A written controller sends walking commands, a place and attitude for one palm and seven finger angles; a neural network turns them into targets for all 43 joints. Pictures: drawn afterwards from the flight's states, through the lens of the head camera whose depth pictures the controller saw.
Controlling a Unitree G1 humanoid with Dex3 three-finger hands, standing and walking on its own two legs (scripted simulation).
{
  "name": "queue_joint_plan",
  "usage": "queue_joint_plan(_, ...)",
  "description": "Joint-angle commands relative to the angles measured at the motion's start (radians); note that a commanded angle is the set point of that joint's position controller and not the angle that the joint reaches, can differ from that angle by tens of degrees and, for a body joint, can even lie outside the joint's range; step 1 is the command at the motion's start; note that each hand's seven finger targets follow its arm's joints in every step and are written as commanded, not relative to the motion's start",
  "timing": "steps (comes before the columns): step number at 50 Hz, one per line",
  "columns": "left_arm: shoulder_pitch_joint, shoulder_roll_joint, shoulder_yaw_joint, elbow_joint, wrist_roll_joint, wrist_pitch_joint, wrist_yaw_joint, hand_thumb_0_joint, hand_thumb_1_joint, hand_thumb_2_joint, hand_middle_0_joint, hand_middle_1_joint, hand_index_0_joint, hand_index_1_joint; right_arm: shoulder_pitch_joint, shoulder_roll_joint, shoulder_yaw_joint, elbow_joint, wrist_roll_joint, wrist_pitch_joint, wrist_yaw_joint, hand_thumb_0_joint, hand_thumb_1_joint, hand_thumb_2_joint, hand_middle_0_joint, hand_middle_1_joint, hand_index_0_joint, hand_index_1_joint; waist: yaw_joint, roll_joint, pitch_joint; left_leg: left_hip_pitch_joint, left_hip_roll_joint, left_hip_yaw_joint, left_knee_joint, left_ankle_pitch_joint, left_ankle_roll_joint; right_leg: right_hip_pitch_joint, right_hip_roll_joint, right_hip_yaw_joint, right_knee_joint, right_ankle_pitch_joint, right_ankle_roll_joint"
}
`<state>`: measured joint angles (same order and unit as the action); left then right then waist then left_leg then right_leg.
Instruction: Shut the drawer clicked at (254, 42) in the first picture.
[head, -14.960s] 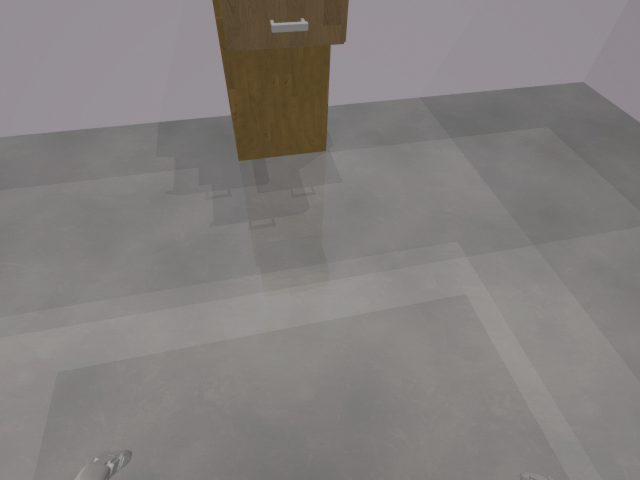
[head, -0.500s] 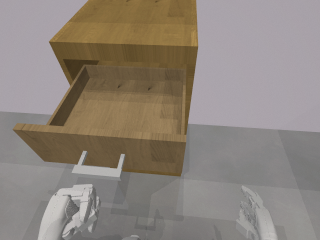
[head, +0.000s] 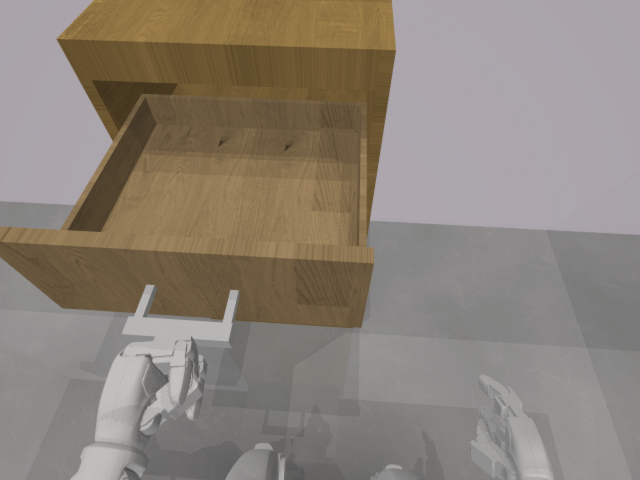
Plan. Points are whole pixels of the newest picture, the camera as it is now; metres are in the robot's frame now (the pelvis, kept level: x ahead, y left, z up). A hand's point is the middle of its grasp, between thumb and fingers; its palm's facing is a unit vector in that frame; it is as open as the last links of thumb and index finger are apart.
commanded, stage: bring the fist close to the handle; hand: left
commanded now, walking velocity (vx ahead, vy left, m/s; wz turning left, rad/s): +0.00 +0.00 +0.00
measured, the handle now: (185, 314) +0.29 +0.17 +0.06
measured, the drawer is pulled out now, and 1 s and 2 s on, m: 0.30 0.27 0.14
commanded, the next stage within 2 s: push the drawer shut in 0.38 s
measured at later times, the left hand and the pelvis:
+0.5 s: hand (207, 393) +0.21 +0.13 +0.06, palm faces -0.06 -1.00 -0.04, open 3.3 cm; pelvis +0.00 +0.00 -0.01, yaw +0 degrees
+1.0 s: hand (208, 358) +0.25 +0.14 +0.05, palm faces -0.09 -0.99 -0.06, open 2.8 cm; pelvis -0.01 +0.00 +0.00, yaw +0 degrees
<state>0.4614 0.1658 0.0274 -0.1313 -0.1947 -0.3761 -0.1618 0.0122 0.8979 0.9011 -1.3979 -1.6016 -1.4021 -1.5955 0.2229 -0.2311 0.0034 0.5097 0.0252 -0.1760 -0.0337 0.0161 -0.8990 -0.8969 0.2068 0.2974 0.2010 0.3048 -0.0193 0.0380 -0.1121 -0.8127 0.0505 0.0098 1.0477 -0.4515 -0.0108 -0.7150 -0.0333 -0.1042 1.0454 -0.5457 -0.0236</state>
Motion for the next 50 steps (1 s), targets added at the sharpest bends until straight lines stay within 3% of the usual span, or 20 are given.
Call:
queue_joint_plan(1,-0.003,0.079,0.042,-0.197,-0.003,-0.058,0.004,0.0,0.9,0.9,-1.4,-1.6,-1.4,-1.6,-0.053,-0.115,-0.056,-0.169,0.002,-0.041,-0.003,0.0,-0.9,-0.9,0.2,0.3,0.2,0.3,-0.002,-0.032,-0.216,0.169,-0.04,-0.024,-0.113,0.224,0.034,0.064,0.03,0.055,-0.156,0.311,0.009)
queue_joint_plan(4,0.052,0.057,0.01,-0.254,0.001,-0.049,0.01,0.0,0.9,0.9,-1.4,-1.6,-1.4,-1.6,-0.047,-0.106,-0.059,-0.191,0.007,-0.03,0.0,0.0,-0.9,-0.9,0.2,0.3,0.2,0.3,0.002,-0.018,-0.247,0.203,-0.04,-0.021,-0.122,0.26,0.037,0.083,0.03,0.045,-0.154,0.348,0.009)
queue_joint_plan(11,-0.008,0.072,0.013,-0.251,0.015,-0.063,0.044,0.0,0.9,0.9,-1.4,-1.6,-1.4,-1.6,-0.05,-0.11,-0.052,-0.194,0.003,-0.009,-0.007,0.0,-0.9,-0.9,0.2,0.3,0.2,0.3,-0.023,-0.065,-0.165,0.142,-0.037,-0.03,-0.11,0.163,0.037,0.019,0.035,0.05,-0.159,0.236,0.012)
queue_joint_plan(16,0.041,0.06,0.005,-0.273,0.009,-0.07,0.044,0.0,0.9,0.9,-1.4,-1.6,-1.4,-1.6,-0.052,-0.105,-0.051,-0.21,0.004,-0.004,0.0,0.0,-0.9,-0.9,0.2,0.3,0.2,0.3,-0.004,-0.016,-0.215,0.16,-0.04,-0.023,-0.108,0.181,0.036,0.043,0.034,0.053,-0.153,0.256,0.007)
queue_joint_plan(17,0.05,0.08,0.025,-0.257,0.015,-0.062,0.047,0.0,0.9,0.9,-1.4,-1.6,-1.4,-1.6,-0.051,-0.107,-0.052,-0.205,0.005,0.003,-0.001,0.0,-0.9,-0.9,0.2,0.3,0.2,0.3,-0.005,-0.025,-0.208,0.156,-0.039,-0.022,-0.109,0.185,0.037,0.051,0.036,0.054,-0.159,0.26,0.006)
queue_joint_plan(20,0.011,0.062,-0.009,-0.279,0.017,-0.054,0.043,0.0,0.9,0.9,-1.4,-1.6,-1.4,-1.6,-0.045,-0.108,-0.048,-0.215,0.005,0.006,-0.002,0.0,-0.9,-0.9,0.2,0.3,0.2,0.3,-0.021,-0.025,-0.207,0.157,-0.038,-0.023,-0.105,0.173,0.038,0.037,0.034,0.057,-0.16,0.255,0.011)
queue_joint_plan(22,0.023,0.085,0.013,-0.266,0.021,-0.05,0.047,0.0,0.9,0.9,-1.4,-1.6,-1.4,-1.6,-0.048,-0.11,-0.05,-0.212,0.006,0.009,-0.005,0.0,-0.9,-0.9,0.2,0.3,0.2,0.3,-0.016,-0.033,-0.192,0.146,-0.038,-0.025,-0.106,0.166,0.038,0.039,0.035,0.06,-0.166,0.242,0.009)
queue_joint_plan(24,0.035,0.07,0.001,-0.276,0.017,-0.052,0.048,0.0,0.9,0.9,-1.4,-1.6,-1.4,-1.6,-0.045,-0.107,-0.05,-0.218,0.007,0.01,-0.003,0.0,-0.9,-0.9,0.2,0.3,0.2,0.3,-0.015,-0.035,-0.197,0.15,-0.038,-0.025,-0.107,0.171,0.038,0.038,0.035,0.057,-0.161,0.249,0.009)
queue_joint_plan(25,0.01,0.059,-0.013,-0.28,0.016,-0.053,0.047,0.0,0.9,0.9,-1.4,-1.6,-1.4,-1.6,-0.045,-0.109,-0.048,-0.22,0.006,0.009,-0.004,0.0,-0.9,-0.9,0.2,0.3,0.2,0.3,-0.024,-0.035,-0.19,0.147,-0.039,-0.023,-0.102,0.165,0.038,0.031,0.034,0.059,-0.164,0.246,0.012)
queue_joint_plan(29,-0.065,0.098,0.037,-0.231,0.016,-0.058,0.059,0.0,0.9,0.9,-1.4,-1.6,-1.4,-1.6,-0.035,-0.114,-0.046,-0.198,0.001,0.01,-0.008,0.0,-0.9,-0.9,0.2,0.3,0.2,0.3,-0.032,-0.062,-0.17,0.115,-0.039,-0.024,-0.086,0.145,0.038,0.019,0.033,0.077,-0.172,0.22,0.013)
queue_joint_plan(32,-0.075,0.126,0.076,-0.2,0.011,-0.058,0.055,0.0,0.9,0.9,-1.4,-1.6,-1.4,-1.6,-0.039,-0.119,-0.047,-0.189,0.0,0.012,-0.01,0.0,-0.9,-0.9,0.2,0.3,0.2,0.3,-0.018,-0.065,-0.196,0.103,-0.041,-0.016,-0.077,0.162,0.037,0.058,0.026,0.099,-0.18,0.242,0.014)
queue_joint_plan(36,-0.152,0.098,0.048,-0.202,-0.008,-0.059,0.038,0.0,0.9,0.9,-1.4,-1.6,-1.4,-1.6,-0.039,-0.121,-0.043,-0.182,0.005,0.004,-0.011,0.0,-0.9,-0.9,0.2,0.3,0.2,0.3,-0.033,-0.012,-0.212,0.134,-0.043,-0.015,-0.083,0.172,0.038,0.048,0.025,0.089,-0.18,0.258,0.016)
queue_joint_plan(37,-0.173,0.126,0.075,-0.188,-0.007,-0.055,0.043,0.0,0.9,0.9,-1.4,-1.6,-1.4,-1.6,-0.035,-0.127,-0.043,-0.171,0.005,0.005,-0.014,0.0,-0.9,-0.9,0.2,0.3,0.2,0.3,-0.038,-0.028,-0.206,0.13,-0.039,-0.021,-0.083,0.17,0.039,0.041,0.028,0.085,-0.181,0.251,0.015)
queue_joint_plan(38,-0.199,0.1,0.049,-0.177,-0.012,-0.055,0.038,0.0,0.9,0.9,-1.4,-1.6,-1.4,-1.6,-0.038,-0.124,-0.041,-0.168,0.004,0.002,-0.015,0.0,-0.9,-0.9,0.2,0.3,0.2,0.3,-0.044,-0.029,-0.202,0.127,-0.042,-0.018,-0.079,0.161,0.039,0.038,0.025,0.094,-0.189,0.245,0.018)
queue_joint_plan(41,-0.29,0.118,0.061,-0.14,-0.018,-0.056,0.031,0.0,0.9,0.9,-1.4,-1.6,-1.4,-1.6,-0.034,-0.134,-0.039,-0.151,0.005,-0.005,-0.02,0.0,-0.9,-0.9,0.2,0.3,0.2,0.3,-0.056,-0.053,-0.192,0.114,-0.039,-0.025,-0.08,0.125,0.039,0.02,0.025,0.097,-0.2,0.189,0.02)
queue_joint_plan(43,-0.31,0.123,0.07,-0.132,-0.021,-0.059,0.029,0.0,0.9,0.9,-1.4,-1.6,-1.4,-1.6,-0.036,-0.134,-0.039,-0.142,0.004,-0.011,-0.021,0.0,-0.9,-0.9,0.2,0.3,0.2,0.3,-0.047,-0.036,-0.222,0.131,-0.04,-0.025,-0.084,0.143,0.039,0.038,0.025,0.098,-0.196,0.207,0.016)
queue_joint_plan(46,-0.376,0.11,0.052,-0.103,-0.025,-0.047,0.024,0.0,0.9,0.9,-1.4,-1.6,-1.4,-1.6,-0.044,-0.138,-0.036,-0.138,0.008,-0.015,-0.02,0.0,-0.9,-0.9,0.2,0.3,0.2,0.3,-0.05,-0.024,-0.214,0.139,-0.041,-0.027,-0.1,0.124,0.038,0.03,0.024,0.089,-0.204,0.183,0.017)
queue_joint_plan(47,-0.395,0.139,0.076,-0.074,-0.022,-0.04,0.029,0.0,0.9,0.9,-1.4,-1.6,-1.4,-1.6,-0.044,-0.143,-0.036,-0.128,0.009,-0.014,-0.022,0.0,-0.9,-0.9,0.2,0.3,0.2,0.3,-0.054,-0.035,-0.202,0.133,-0.037,-0.028,-0.097,0.116,0.04,0.023,0.026,0.095,-0.213,0.166,0.016)
queue_joint_plan(50,-0.459,0.117,0.058,-0.05,-0.021,-0.03,0.031,0.0,0.9,0.9,-1.4,-1.6,-1.4,-1.6,-0.045,-0.142,-0.035,-0.121,0.008,-0.015,-0.022,0.0,-0.9,-0.9,0.2,0.3,0.2,0.3,-0.052,-0.023,-0.232,0.16,-0.039,-0.029,-0.112,0.124,0.04,0.032,0.026,0.089,-0.211,0.181,0.017)
